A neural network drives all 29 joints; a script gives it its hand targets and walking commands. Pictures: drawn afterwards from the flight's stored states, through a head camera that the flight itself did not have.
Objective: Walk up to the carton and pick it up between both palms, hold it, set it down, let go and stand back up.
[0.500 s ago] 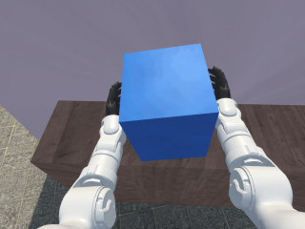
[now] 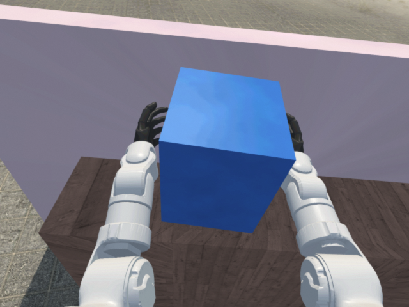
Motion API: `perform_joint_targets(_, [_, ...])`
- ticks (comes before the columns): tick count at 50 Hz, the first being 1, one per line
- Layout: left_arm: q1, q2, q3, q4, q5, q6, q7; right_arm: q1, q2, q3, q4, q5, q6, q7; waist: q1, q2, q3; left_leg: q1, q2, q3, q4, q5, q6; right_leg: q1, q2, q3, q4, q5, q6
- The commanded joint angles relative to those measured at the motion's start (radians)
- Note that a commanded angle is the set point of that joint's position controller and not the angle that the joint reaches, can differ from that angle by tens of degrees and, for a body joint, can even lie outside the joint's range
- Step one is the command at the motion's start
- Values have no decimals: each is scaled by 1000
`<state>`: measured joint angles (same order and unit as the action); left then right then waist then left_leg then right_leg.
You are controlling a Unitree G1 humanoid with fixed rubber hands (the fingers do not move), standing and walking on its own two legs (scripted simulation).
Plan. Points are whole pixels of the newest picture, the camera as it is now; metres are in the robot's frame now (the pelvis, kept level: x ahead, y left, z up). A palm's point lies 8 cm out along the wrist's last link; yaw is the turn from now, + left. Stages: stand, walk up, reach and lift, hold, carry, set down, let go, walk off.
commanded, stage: reach and lift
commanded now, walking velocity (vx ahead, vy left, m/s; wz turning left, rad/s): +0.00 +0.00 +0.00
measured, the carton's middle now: (218, 153) +0.39 -0.01 +0.12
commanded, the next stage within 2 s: hold in 1.06 s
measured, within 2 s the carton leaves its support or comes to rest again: neither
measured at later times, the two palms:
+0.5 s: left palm (148, 136) +0.39 +0.12 +0.16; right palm (296, 151) +0.38 -0.17 +0.15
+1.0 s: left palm (137, 129) +0.37 +0.14 +0.19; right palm (295, 146) +0.36 -0.15 +0.17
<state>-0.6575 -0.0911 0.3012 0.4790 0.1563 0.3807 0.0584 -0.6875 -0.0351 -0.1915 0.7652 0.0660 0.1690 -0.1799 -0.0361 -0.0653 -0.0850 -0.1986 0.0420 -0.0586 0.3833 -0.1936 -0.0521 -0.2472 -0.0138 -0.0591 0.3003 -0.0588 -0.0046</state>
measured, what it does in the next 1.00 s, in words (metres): stands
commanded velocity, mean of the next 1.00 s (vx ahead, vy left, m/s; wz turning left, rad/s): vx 0.00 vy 0.00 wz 0.00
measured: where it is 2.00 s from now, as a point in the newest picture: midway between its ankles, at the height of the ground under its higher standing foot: outside the picture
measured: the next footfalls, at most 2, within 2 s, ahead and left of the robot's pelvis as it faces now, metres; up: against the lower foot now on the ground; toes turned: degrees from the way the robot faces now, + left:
none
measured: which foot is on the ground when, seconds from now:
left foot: down 0.00-1.00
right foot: down 0.00-1.00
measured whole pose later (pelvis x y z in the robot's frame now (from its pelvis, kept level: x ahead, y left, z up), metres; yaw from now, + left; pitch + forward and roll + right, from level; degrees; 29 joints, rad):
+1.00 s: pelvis +0.00 +0.01 +0.00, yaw +1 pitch -3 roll -1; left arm -0.65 -0.08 0.30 0.23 0.23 0.64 0.00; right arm -0.68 -0.01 -0.15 0.56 0.14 0.34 -0.22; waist -0.08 -0.04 -0.05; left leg -0.13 0.03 -0.07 0.38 -0.20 -0.04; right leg -0.17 -0.02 -0.07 0.28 -0.06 0.00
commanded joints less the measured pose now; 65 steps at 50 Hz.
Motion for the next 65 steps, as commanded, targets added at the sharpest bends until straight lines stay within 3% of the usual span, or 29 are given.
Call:
perform_joint_targets(1, [-516,-540,-428,-237,46,38,-147,-710,575,377,-332,77,-44,140,-51,102,-338,85,-97,48,-70,138,20,423,72,-15,-7,115,31])
perform_joint_targets(3, [-531,-540,-409,-218,70,60,-148,-692,548,328,-277,53,-36,150,-62,120,-292,109,-82,47,-91,55,16,345,73,-33,-26,-19,20])
perform_joint_targets(5, [-526,-518,-387,-189,76,82,-163,-707,550,308,-299,40,-33,151,-62,104,-286,87,-83,60,-95,6,34,352,65,-26,-33,-72,22])
perform_joint_targets(8, [-523,-509,-380,-166,69,102,-178,-734,555,309,-332,33,-30,146,-69,70,-276,66,-87,64,-104,-13,49,376,57,-24,-37,-77,28])
perform_joint_targets(9, [-566,-525,-399,-193,60,99,-180,-754,561,308,-337,34,-36,146,-79,93,-295,64,-86,62,-103,-21,42,376,56,-29,-28,-75,26])
perform_joint_targets(12, [-567,-521,-384,-196,58,100,-185,-766,592,339,-354,54,-21,139,-67,68,-294,39,-94,62,-100,2,56,422,49,-12,-28,-31,35])
perform_joint_targets(13, [-592,-531,-404,-231,50,94,-179,-796,609,375,-396,71,-29,141,-46,82,-339,52,-95,62,-91,25,52,427,54,-16,-13,-6,36])
perform_joint_targets(15, [-595,-532,-414,-217,47,96,-176,-809,610,380,-397,77,-25,138,-46,98,-345,40,-97,61,-86,26,49,436,53,-16,-9,-4,36])
perform_joint_targets(21, [-565,-492,-399,-261,46,95,-173,-768,650,475,-440,118,7,125,-8,49,-382,27,-113,63,-76,84,60,511,52,-2,1,105,53])
perform_joint_targets(24, [-543,-495,-416,-294,38,106,-181,-722,636,483,-449,125,23,114,-30,50,-395,57,-114,59,-70,127,53,532,54,-8,6,162,51])
perform_joint_targets(25, [-538,-488,-408,-311,37,108,-180,-729,647,504,-473,142,28,108,-18,40,-403,51,-117,61,-64,151,55,563,53,-1,12,214,56])
perform_joint_targets(29, [-461,-472,-430,-340,39,137,-186,-674,628,540,-520,163,55,90,-29,46,-407,79,-125,54,-49,227,48,594,55,-3,16,316,59])
perform_joint_targets(31, [-478,-449,-402,-324,58,150,-196,-661,598,515,-466,151,72,87,-24,45,-356,89,-122,57,-67,182,50,550,59,-11,-1,218,54])
perform_joint_targets(35, [-486,-473,-435,-403,50,180,-201,-675,595,515,-524,175,74,86,-37,77,-390,133,-120,58,-53,241,37,545,68,-22,5,237,52])
perform_joint_targets(36, [-478,-467,-427,-361,61,191,-203,-681,580,509,-503,175,84,86,-38,77,-341,121,-120,55,-58,221,34,538,67,-23,-2,212,50])
perform_joint_targets(38, [-482,-474,-441,-390,56,206,-203,-680,569,511,-511,179,91,85,-41,93,-337,139,-118,55,-58,226,27,519,73,-31,-5,186,47])
perform_joint_targets(42, [-503,-486,-445,-370,59,228,-202,-745,570,504,-524,191,93,93,-33,101,-328,120,-114,52,-70,178,29,494,79,-35,-13,95,38])
perform_joint_targets(48, [-555,-469,-403,-328,78,243,-208,-765,567,465,-438,164,110,110,-31,91,-256,79,-110,62,-111,47,46,455,76,-41,-29,-51,32])
perform_joint_targets(56, [-524,-499,-474,-443,33,250,-194,-793,592,546,-591,214,113,98,-22,82,-368,111,-114,60,-73,181,35,515,89,-36,-8,92,37])
perform_joint_targets(59, [-485,-485,-463,-451,40,269,-197,-742,588,564,-592,222,137,90,-19,69,-341,117,-118,61,-68,211,36,538,88,-29,-9,128,38])
perform_joint_targets(61, [-462,-454,-423,-410,63,285,-208,-730,564,545,-565,210,150,87,-16,52,-298,110,-117,63,-82,163,42,525,86,-29,-23,80,41])
perform_joint_targets(65, [-457,-444,-408,-426,81,311,-224,-695,540,519,-544,206,171,85,-35,59,-279,110,-112,60,-92,151,42,537,87,-36,-22,72,38])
